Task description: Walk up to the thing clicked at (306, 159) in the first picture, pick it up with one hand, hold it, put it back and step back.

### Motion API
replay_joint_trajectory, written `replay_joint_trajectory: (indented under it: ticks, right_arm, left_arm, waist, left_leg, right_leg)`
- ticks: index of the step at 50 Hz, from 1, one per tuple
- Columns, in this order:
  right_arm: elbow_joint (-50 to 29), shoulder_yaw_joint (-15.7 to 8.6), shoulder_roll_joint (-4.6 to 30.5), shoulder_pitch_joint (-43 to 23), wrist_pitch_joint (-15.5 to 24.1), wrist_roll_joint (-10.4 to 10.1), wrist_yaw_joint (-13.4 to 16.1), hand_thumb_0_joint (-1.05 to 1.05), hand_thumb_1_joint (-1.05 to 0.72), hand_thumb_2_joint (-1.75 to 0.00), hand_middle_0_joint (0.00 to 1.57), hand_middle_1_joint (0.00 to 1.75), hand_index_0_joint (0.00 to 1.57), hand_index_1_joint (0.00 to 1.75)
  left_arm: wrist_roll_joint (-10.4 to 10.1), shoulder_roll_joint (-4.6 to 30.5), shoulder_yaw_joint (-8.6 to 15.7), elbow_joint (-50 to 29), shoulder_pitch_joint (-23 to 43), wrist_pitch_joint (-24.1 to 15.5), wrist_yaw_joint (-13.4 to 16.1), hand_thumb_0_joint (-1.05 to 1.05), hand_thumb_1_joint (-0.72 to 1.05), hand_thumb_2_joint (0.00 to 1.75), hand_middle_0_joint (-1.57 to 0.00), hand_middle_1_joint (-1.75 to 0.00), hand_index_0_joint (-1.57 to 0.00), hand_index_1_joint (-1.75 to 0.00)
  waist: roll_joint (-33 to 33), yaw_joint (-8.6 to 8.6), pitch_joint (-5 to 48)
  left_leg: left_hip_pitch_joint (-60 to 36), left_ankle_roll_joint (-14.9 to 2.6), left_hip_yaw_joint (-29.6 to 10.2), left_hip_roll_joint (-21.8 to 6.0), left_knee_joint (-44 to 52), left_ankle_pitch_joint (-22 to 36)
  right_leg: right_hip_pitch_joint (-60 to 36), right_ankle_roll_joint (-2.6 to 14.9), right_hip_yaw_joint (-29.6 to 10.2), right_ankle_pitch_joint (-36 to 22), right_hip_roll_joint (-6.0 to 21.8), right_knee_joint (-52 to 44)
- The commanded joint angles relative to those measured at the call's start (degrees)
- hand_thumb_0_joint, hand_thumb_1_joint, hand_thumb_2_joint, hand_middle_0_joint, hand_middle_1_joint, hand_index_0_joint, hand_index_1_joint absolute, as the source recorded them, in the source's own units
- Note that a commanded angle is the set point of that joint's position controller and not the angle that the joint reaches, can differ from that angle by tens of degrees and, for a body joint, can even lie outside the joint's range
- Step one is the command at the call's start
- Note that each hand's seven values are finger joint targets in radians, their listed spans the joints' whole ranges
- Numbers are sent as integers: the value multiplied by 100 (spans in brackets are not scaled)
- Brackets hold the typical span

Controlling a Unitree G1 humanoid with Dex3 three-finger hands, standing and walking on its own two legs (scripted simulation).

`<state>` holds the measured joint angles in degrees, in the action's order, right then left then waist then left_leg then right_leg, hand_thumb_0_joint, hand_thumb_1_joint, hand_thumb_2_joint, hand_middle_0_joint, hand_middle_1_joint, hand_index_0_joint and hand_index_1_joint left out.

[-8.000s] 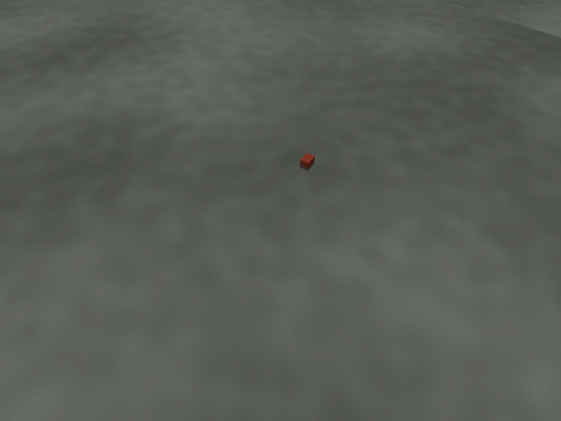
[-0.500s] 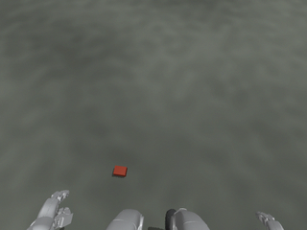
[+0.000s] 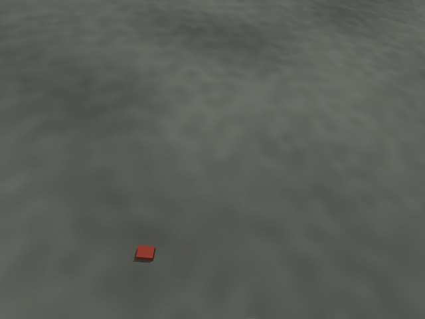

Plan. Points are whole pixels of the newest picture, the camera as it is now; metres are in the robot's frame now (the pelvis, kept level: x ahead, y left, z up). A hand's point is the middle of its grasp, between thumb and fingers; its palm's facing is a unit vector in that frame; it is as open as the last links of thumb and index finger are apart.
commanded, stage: walk up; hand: left
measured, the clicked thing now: (146, 253) +0.49 +0.23 -0.75
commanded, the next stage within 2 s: none
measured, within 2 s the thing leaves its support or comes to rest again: neither
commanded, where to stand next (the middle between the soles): +0.11 +0.00 m, yaw -1 degrees
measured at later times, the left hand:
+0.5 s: hand out of the picture +0.10 +0.24 -0.15, palm faces +0.00 -0.91 -0.40, open 7.4 cm
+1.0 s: hand out of the picture +0.03 +0.25 -0.15, palm faces -0.02 -0.89 -0.46, open 7.4 cm
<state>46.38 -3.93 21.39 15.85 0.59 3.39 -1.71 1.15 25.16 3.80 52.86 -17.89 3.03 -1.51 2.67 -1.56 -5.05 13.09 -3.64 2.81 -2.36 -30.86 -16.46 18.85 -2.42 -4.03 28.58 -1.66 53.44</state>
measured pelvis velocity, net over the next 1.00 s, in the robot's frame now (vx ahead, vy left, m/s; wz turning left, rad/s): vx -0.04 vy -0.03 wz -0.03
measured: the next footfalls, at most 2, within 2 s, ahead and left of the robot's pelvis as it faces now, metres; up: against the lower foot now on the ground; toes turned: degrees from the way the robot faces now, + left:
right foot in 0.16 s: +0.04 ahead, -0.14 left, +0.00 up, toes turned -3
left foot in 0.52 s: +0.16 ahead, +0.09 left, +0.00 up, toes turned -1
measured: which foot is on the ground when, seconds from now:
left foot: down 0.00-0.16, up 0.18-0.50, down 0.52-0.82, up 0.84-1.00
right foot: up 0.00-0.14, down 0.16-0.54, up 0.56-0.78, down 0.80-1.00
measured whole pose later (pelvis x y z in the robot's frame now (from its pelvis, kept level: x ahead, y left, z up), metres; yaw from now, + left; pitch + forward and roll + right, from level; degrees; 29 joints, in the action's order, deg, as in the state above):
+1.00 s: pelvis -0.04 -0.03 -0.02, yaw -2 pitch -3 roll +1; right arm 49.2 -4.0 23.3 11.0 -2.7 0.4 0.4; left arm 2.1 21.2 3.7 49.3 -12.9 1.2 1.3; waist -2.4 1.7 -8.8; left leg 28.2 0.7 -6.1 4.8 -62.6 -26.5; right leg 16.2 0.9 0.0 21.8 1.5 40.8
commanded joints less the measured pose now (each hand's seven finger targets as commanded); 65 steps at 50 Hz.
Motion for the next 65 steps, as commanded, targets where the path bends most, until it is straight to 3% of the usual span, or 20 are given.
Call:
replay_joint_trajectory:
  ticks: [1, 6, 7, 9, 13, 20, 23, 25, 27, 31, 39, 40, 41, 44, 53, 55, 56, 57, 62, 65]
  right_arm:
    - [-388, -503, 1799, 376, 58, -45, -25, 0, -90, -90, 20, 30, 20, 30]
    - [-724, -420, 1619, -476, -50, -75, -120, 0, -90, -90, 20, 30, 20, 30]
    - [-774, -316, 1287, -501, -82, -99, -108, 0, -90, -90, 20, 30, 20, 30]
    - [-891, -250, 1207, -670, -115, -202, -94, 0, -90, -90, 20, 30, 20, 30]
    - [-181, -380, 1552, 402, -57, -280, -199, 0, -90, -90, 20, 30, 20, 30]
    - [7, -86, 1112, 73, -94, -330, 260, 0, -90, -90, 20, 30, 20, 30]
    - [32, -118, 1118, 37, -54, -289, 324, 0, -90, -90, 20, 30, 20, 30]
    - [52, -181, 1251, 162, -35, -278, 315, 0, -90, -90, 20, 30, 20, 30]
    - [-193, -343, 1783, -5, -101, -306, 272, 0, -90, -90, 20, 30, 20, 30]
    - [-473, -293, 1354, -809, -230, -239, 364, 0, -90, -90, 20, 30, 20, 30]
    - [-386, -241, 1149, -787, -407, -164, 144, 0, -90, -90, 20, 30, 20, 30]
    - [-408, -104, 730, -731, -382, -208, 138, 0, -90, -90, 20, 30, 20, 30]
    - [-609, -239, 1161, -1388, -356, -287, 283, 0, -90, -90, 20, 30, 20, 30]
    - [-229, -305, 1137, -653, -316, -365, 310, 0, -90, -90, 20, 30, 20, 30]
    - [92, -187, 900, -368, 60, -235, 242, 0, -90, -90, 20, 30, 20, 30]
    - [88, -241, 1361, -529, 219, -116, 298, 0, -90, -90, 20, 30, 20, 30]
    - [99, -286, 1839, -615, 218, -188, 274, 0, -90, -90, 20, 30, 20, 30]
    - [130, -278, 1697, -682, 231, -191, 255, 0, -90, -90, 20, 30, 20, 30]
    - [337, -38, 1325, -1109, 150, -244, 203, 0, -90, -90, 20, 30, 20, 30]
    - [469, 34, 1044, -966, 47, -314, 153, 0, -90, -90, 20, 30, 20, 30]
  left_arm:
    - [61, 1022, 251, -740, 598, -552, 23, 0, 90, 90, -20, -30, -20, -30]
    - [18, 946, 349, -187, -1137, -666, 44, 0, 90, 90, -20, -30, -20, -30]
    - [70, 1222, 447, -110, -1570, -690, 94, 0, 90, 90, -20, -30, -20, -30]
    - [147, 1809, 504, -525, -1017, -756, 196, 0, 90, 90, -20, -30, -20, -30]
    - [0, 1557, 388, -763, -21, -908, 255, 0, 90, 90, -20, -30, -20, -30]
    - [-21, 965, 249, -1079, 420, -395, 305, 0, 90, 90, -20, -30, -20, -30]
    - [-113, 1007, 209, -1116, 487, -209, 342, 0, 90, 90, -20, -30, -20, -30]
    - [-229, 978, 152, -1115, 508, -190, 388, 0, 90, 90, -20, -30, -20, -30]
    - [-447, 747, 124, -1051, 83, -175, 514, 0, 90, 90, -20, -30, -20, -30]
    - [-318, 846, 160, -714, 227, -89, 544, 0, 90, 90, -20, -30, -20, -30]
    - [68, 848, 308, -206, -323, -489, 401, 0, 90, 90, -20, -30, -20, -30]
    - [173, 1273, 438, -362, -21, -533, 422, 0, 90, 90, -20, -30, -20, -30]
    - [181, 1952, 547, -799, 516, -370, 375, 0, 90, 90, -20, -30, -20, -30]
    - [62, 1099, 337, -931, 1284, -399, 390, 0, 90, 90, -20, -30, -20, -30]
    - [1, 1036, 249, -882, 654, -286, 233, 0, 90, 90, -20, -30, -20, -30]
    - [-102, 335, 23, -848, 453, -270, 195, 0, 90, 90, -20, -30, -20, -30]
    - [-117, 800, 167, -714, 830, -249, 275, 0, 90, 90, -20, -30, -20, -30]
    - [-88, 949, 184, -642, 946, -250, 271, 0, 90, 90, -20, -30, -20, -30]
    - [-84, 654, 133, -66, 458, -426, 182, 0, 90, 90, -20, -30, -20, -30]
    - [20, 1067, 150, -28, 818, -520, 198, 0, 90, 90, -20, -30, -20, -30]
  waist:
    - [-1402, -414, 27]
    - [-745, 602, 219]
    - [188, 834, 139]
    - [606, 710, -465]
    - [452, -12, -741]
    - [1256, 199, -329]
    - [676, 178, 290]
    - [-117, 60, 690]
    - [-1740, 109, 1425]
    - [-1366, 249, 1169]
    - [-703, 322, 911]
    - [589, 294, 428]
    - [1381, 660, -147]
    - [98, -47, -254]
    - [731, 236, 644]
    - [-841, 357, 866]
    - [-1076, 87, 742]
    - [-737, 130, 458]
    - [-1199, 397, 397]
    - [-413, 208, 273]
  left_leg:
    - [-1053, -1025, -1921, -1289, 1611, -1743]
    - [988, -561, -943, -747, 614, -2038]
    - [2013, -275, -543, -344, -573, -2191]
    - [3242, 209, -1024, 381, -2802, -1399]
    - [2338, 391, -1426, 105, -2713, -2]
    - [920, 386, -287, 425, -1533, 95]
    - [515, 224, 51, 543, -589, 566]
    - [-140, 61, -283, 203, 262, 3525]
    - [-1092, -1380, -2407, -1662, 173, 6822]
    - [-81, -1234, -1554, -1347, 166, 4175]
    - [1331, -409, -1313, -607, -639, -770]
    - [2638, 61, -837, 162, -1677, -1188]
    - [2299, 284, -1157, 762, -2936, -2032]
    - [1936, 353, -1388, 899, -4297, -1186]
    - [-294, 342, -236, 497, 790, -29]
    - [-1200, -244, -2799, -1042, 1175, 681]
    - [-19, -1097, -3462, -1781, 1056, 689]
    - [465, -1208, -3286, -1723, 1124, 405]
    - [810, -195, -1562, -598, 652, 36]
    - [865, 181, -1177, -74, 474, -1096]
  right_leg:
    - [930, 198, 355, 305, 90, -1264]
    - [-1747, 508, 699, -1000, 72, -2954]
    - [-2507, 603, 21, -531, 283, -3310]
    - [-1477, 1282, -3740, 2955, 2530, -4952]
    - [-854, 859, -1444, 644, 1524, -4596]
    - [-428, 1126, 208, -5793, 1256, -2556]
    - [-821, 976, 181, -5393, 1107, -1463]
    - [-779, 614, 173, -4566, 776, -556]
    - [155, 270, 206, -56, -372, 1356]
    - [371, 362, -241, 652, -41, 2260]
    - [-1264, 454, 9, -404, 142, -2696]
    - [-1211, 818, -2150, 503, 1433, -3432]
    - [721, 1902, -3265, -1279, 2805, -3771]
    - [355, 1592, -1031, -4417, 1678, -2567]
    - [-541, 1069, -495, -2869, 1270, -1593]
    - [735, 368, -8, -1196, 454, -719]
    - [241, 300, -4, 731, 361, -389]
    - [-31, 328, -188, 736, 425, -54]
    - [-1066, 417, 372, -985, 206, -2406]
    - [-662, 730, -943, 176, 937, -3256]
